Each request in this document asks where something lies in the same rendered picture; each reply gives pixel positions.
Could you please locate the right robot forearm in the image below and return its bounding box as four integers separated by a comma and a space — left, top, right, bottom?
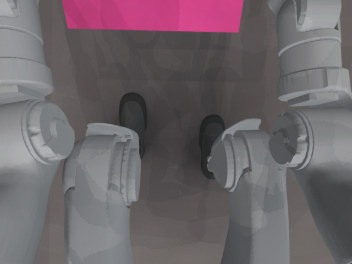
266, 0, 352, 111

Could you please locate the robot left upper arm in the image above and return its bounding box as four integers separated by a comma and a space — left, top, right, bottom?
0, 98, 75, 264

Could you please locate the right robot shin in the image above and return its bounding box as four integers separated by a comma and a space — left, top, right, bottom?
207, 118, 287, 182

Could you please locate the robot right upper arm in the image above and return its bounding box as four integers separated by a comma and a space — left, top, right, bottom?
268, 107, 352, 264

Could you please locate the right robot thigh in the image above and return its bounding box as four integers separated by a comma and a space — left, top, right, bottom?
216, 130, 290, 264

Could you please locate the left robot forearm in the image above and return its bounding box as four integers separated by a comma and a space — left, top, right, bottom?
0, 0, 54, 105

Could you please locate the carton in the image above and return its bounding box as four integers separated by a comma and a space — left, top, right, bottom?
62, 0, 244, 32

